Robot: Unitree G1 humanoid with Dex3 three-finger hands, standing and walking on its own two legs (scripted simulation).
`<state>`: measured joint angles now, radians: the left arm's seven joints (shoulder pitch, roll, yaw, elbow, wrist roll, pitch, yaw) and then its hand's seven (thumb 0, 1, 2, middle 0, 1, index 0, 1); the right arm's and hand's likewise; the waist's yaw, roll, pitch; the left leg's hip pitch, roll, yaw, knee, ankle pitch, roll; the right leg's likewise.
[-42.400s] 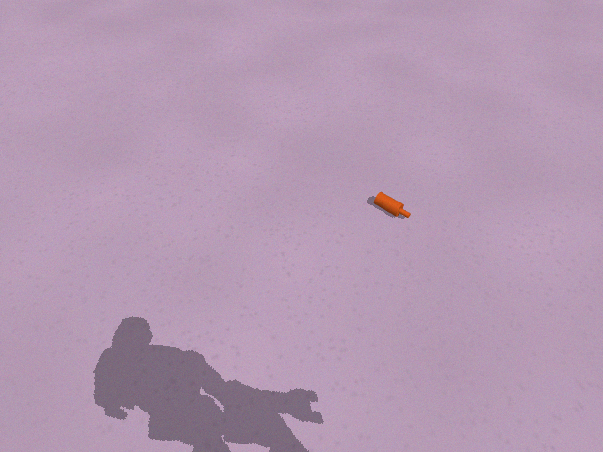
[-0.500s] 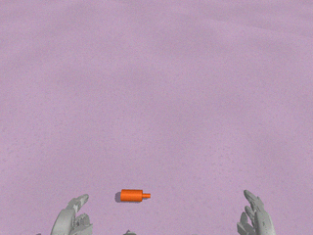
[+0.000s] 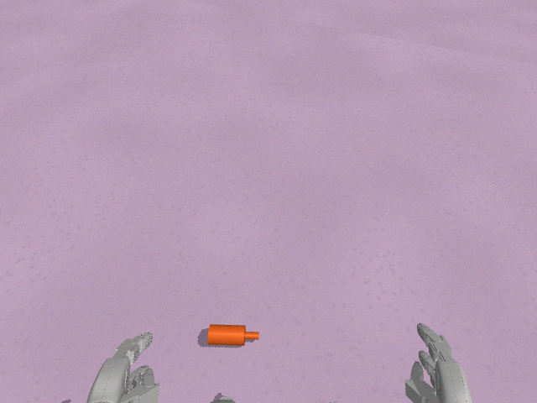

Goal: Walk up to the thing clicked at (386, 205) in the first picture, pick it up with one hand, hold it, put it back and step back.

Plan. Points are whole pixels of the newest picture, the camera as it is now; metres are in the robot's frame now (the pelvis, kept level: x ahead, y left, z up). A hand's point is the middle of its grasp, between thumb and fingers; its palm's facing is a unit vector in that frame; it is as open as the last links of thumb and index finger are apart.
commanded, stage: home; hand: left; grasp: from above
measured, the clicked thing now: (234, 335) +0.46 +0.14 -0.68
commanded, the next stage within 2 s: stand in 0.64 s
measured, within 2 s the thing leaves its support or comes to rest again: neither
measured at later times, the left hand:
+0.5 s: hand (157, 386) +0.17 +0.18 -0.05, palm faces +0.04 -0.98 -0.20, open 7.4 cm
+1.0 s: hand out of the picture +0.12 +0.23 -0.10, palm faces +0.04 -0.94 -0.34, open 7.4 cm
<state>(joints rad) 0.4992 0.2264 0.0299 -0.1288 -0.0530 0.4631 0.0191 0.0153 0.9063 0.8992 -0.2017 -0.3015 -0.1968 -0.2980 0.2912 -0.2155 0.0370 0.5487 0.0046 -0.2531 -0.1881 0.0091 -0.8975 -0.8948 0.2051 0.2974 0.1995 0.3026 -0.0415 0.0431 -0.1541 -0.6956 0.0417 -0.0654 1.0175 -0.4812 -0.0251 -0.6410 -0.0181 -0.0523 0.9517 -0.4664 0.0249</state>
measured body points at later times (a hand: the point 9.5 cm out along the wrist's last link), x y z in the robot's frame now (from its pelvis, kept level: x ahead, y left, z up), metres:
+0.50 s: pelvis +0.01 +0.00 +0.00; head +0.02 +0.01 +0.45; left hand +0.16 +0.23 -0.03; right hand +0.16 -0.25 -0.06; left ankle +0.02 +0.13 -0.68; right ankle +0.01 -0.14 -0.68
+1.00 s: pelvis +0.00 +0.00 +0.03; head +0.02 +0.01 +0.48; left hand +0.12 +0.28 -0.08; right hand +0.12 -0.28 -0.09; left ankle +0.02 +0.13 -0.68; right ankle +0.01 -0.14 -0.68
